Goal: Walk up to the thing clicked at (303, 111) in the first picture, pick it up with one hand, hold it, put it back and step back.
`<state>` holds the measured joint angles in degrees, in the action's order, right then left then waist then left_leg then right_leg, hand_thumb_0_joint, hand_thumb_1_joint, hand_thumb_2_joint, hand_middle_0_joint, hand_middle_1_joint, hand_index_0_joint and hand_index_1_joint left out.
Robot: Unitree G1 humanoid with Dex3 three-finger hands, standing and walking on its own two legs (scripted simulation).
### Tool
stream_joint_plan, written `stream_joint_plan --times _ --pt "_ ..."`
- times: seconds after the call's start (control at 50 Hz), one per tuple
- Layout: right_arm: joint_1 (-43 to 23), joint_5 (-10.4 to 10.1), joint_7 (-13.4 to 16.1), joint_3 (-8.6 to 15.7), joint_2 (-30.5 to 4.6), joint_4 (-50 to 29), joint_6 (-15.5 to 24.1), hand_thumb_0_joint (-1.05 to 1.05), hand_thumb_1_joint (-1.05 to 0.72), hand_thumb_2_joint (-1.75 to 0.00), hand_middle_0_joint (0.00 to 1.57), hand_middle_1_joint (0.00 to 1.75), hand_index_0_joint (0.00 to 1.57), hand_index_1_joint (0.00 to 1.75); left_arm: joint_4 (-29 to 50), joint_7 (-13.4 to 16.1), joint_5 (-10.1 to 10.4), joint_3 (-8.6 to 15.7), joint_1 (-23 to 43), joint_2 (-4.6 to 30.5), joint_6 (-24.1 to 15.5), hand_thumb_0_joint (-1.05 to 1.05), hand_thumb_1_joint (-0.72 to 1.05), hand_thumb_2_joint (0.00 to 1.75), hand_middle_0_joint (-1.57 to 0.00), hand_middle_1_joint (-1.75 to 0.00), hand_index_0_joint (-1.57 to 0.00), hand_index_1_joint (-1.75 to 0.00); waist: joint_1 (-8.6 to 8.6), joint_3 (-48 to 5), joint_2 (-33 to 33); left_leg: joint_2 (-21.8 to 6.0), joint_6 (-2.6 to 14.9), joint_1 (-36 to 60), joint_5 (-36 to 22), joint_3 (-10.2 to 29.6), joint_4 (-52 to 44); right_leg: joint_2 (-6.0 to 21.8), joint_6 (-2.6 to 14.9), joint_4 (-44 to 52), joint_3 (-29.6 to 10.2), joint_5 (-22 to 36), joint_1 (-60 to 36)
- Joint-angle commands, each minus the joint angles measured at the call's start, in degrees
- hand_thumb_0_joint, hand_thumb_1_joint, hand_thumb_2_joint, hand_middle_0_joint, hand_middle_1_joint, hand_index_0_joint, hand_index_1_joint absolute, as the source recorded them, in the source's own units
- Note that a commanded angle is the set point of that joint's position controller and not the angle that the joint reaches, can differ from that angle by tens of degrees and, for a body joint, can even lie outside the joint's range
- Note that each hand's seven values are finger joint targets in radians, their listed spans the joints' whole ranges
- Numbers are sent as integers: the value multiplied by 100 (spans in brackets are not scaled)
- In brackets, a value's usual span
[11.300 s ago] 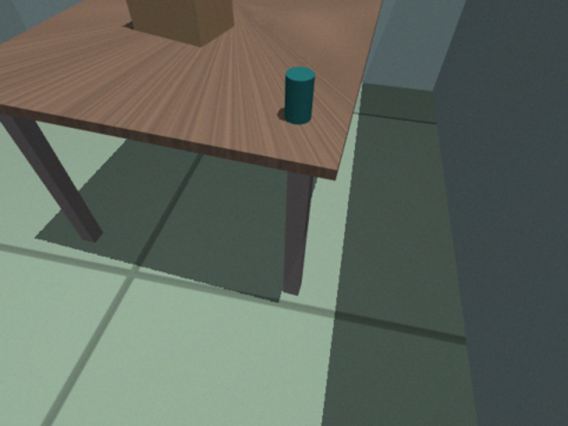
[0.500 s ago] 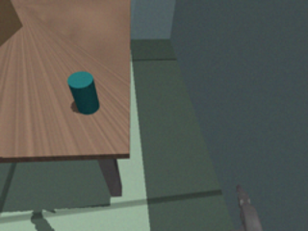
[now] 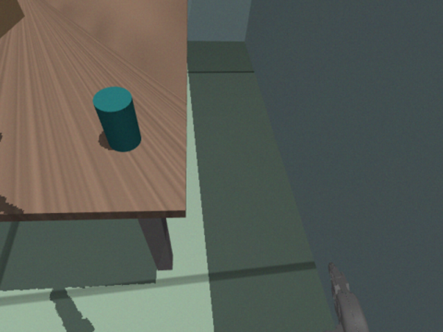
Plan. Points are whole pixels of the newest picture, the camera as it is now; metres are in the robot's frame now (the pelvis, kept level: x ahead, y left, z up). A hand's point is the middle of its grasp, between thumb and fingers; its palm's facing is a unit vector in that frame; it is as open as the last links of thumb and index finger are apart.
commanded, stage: approach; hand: left
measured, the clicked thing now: (119, 121) +0.51 +0.16 +0.06
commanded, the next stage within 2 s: close in in 0.06 s
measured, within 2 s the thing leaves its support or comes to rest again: neither
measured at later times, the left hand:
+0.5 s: hand (93, 134) +0.48 +0.20 +0.06, palm faces +0.06 -1.00 +0.02, open 17.5 cm
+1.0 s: hand (119, 131) +0.48 +0.16 +0.06, palm faces +0.07 -1.00 +0.03, open 17.7 cm
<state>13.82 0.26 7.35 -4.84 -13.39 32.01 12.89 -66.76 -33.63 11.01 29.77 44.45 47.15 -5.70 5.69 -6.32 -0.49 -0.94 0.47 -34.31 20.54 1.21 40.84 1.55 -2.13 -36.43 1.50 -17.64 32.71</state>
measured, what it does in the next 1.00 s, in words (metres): stands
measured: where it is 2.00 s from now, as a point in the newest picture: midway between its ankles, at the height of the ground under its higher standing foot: outside the picture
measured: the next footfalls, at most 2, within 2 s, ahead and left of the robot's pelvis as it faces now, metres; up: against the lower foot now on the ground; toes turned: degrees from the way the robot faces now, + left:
none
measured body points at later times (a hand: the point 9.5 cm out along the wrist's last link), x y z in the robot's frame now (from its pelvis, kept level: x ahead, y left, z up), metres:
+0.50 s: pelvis -0.01 +0.00 -0.03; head +0.09 +0.01 +0.41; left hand +0.47 +0.26 +0.06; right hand +0.13 -0.27 -0.08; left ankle -0.01 +0.11 -0.72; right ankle -0.01 -0.15 -0.72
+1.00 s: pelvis -0.02 -0.01 -0.03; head +0.08 +0.00 +0.41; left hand +0.47 +0.21 +0.07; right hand +0.12 -0.29 -0.07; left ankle -0.01 +0.11 -0.72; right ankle -0.01 -0.15 -0.72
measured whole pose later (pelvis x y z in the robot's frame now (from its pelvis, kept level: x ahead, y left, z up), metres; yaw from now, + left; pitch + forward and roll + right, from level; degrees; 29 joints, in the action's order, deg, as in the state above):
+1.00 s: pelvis -0.02 -0.01 -0.03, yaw -2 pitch +17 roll -1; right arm 19.2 1.3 0.2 3.0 -14.2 11.7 3.0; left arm -57.8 -7.0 6.9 21.8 47.5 24.6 -13.9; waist 9.0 -5.6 0.5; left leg -2.4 -0.4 -46.0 25.5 0.2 54.4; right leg 0.1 -1.3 -51.6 0.0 -22.7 46.0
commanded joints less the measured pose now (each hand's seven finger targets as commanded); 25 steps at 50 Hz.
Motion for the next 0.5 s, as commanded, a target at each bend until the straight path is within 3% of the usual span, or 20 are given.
stream_joint_plan --times 0.0,0.02,0.08,0.12,0.16,0.18,0.2,0.24,0.28,0.3,0.32,0.36,0.38,0.4,0.46,0.48 --pt "-252 3 52 600 -1067 -1124 299 0 55 -5 5 5 5 5 1521 205 162 -119 2480 960 -576 0 -61 7 -6 -6 -4 -8 242 -2359 1098 -49 -39 2096 -2247 137 -82 -215 295 77 156 1356 156" --pt "-162 5 26 558 -1036 -1202 273 0 55 -5 5 5 5 5 1338 307 167 -203 2326 721 -588 0 -59 6 -6 -5 -5 -7 306 -2251 965 -56 -27 2061 -2253 133 -26 -219 290 57 155 1333 220" --pt "167 10 -68 849 -1254 -1481 168 0 55 -4 5 5 5 5 1712 712 135 -77 2479 812 -832 0 -58 5 -6 -5 -5 -6 334 -2497 905 -80 -57 2003 -2375 159 193 -235 295 -122 168 1372 308" --pt "393 -1 -188 763 -1040 -1500 86 0 55 -5 5 5 5 5 1862 911 111 -242 2500 447 -972 0 -55 6 -6 -4 -5 -6 317 -2461 986 -88 -85 1961 -2606 147 324 -230 289 -256 162 1486 376" --pt "429 8 -317 814 -1036 -1749 18 0 55 -5 5 5 5 5 1722 1135 36 -210 2316 392 -1110 0 -54 6 -5 -6 -6 -5 290 -2287 852 -109 -86 1589 -2762 168 479 -225 291 -423 164 1603 457" --pt "464 28 -374 796 -995 -1681 -44 0 55 -5 5 5 5 5 1820 1280 -32 -120 2195 596 -1176 0 -55 6 -5 -6 -5 -6 158 -2340 1090 -87 -94 1468 -2769 131 528 -206 305 -506 136 1615 377" --pt "575 40 -421 925 -1054 -1701 -97 0 55 -5 5 5 5 5 1866 1401 -66 -27 2166 666 -1229 0 -54 7 -5 -6 -5 -6 149 -2399 1121 -85 -102 1461 -2701 116 592 -208 307 -581 123 1547 423" --pt "407 78 -530 906 -946 -2107 -155 0 55 -5 5 5 5 5 2253 1596 -97 -89 2444 451 -1316 0 -53 7 -5 -6 -5 -6 78 -2833 1406 -89 -128 1494 -2887 96 722 -195 318 -703 95 1711 272" --pt "428 101 -585 868 -892 -2257 -273 0 54 -5 5 5 5 5 2347 1849 -132 65 2345 507 -1331 0 -52 6 -5 -5 -6 -5 -51 -2925 1396 -82 -141 1307 -2899 70 759 -199 328 -796 74 1799 7" --pt "199 94 -609 915 -899 -2499 -295 0 54 -5 5 5 5 5 2541 1915 -123 -150 2352 146 -1340 0 -54 6 -5 -5 -5 -5 -82 -3125 1414 -106 -166 1359 -2980 80 740 -208 349 -857 72 1860 -92" --pt "139 88 -602 1051 -975 -2552 -326 0 54 -5 5 5 5 5 2246 1979 -164 -294 2231 -108 -1274 0 -53 6 -5 -5 -5 -5 43 -3110 1362 -138 -159 1328 -2992 83 767 -227 351 -887 62 1869 -60" --pt "13 89 -614 1025 -930 -2658 -386 0 53 -6 5 5 5 5 2365 2035 -236 -572 2324 -466 -1231 0 -52 5 -5 -4 -5 -4 81 -3114 1211 -151 -144 1229 -2950 73 782 -249 346 -900 45 1941 -39" --pt "202 100 -608 1049 -973 -2415 -437 0 54 -5 5 5 5 5 2222 2093 -276 -391 2153 -225 -1199 0 -54 4 -6 -3 -5 -4 27 -2996 1222 -158 -144 1148 -2890 74 797 -254 344 -929 38 1855 23" --pt "128 88 -628 855 -784 -2495 -463 0 54 -5 5 5 5 5 2369 2102 -287 -434 2199 -261 -1211 0 -54 4 -6 -3 -5 -3 3 -3046 1166 -139 -115 1072 -2746 53 799 -247 332 -911 6 1819 -45" --pt "234 59 -591 1121 -1005 -2755 -515 0 54 -5 5 5 5 5 2366 2089 -168 -383 2198 -320 -1216 0 -53 3 -4 -3 -5 -2 154 -3118 657 -120 -52 767 -2340 25 758 -234 292 -952 -11 1896 -408" --pt "424 49 -593 1062 -945 -2691 -551 0 54 -5 5 5 5 5 2382 2118 -159 -410 2308 -340 -1213 0 -52 3 -4 -3 -5 -2 177 -2944 556 -90 -32 672 -2119 -4 729 -236 270 -918 -18 1823 -385"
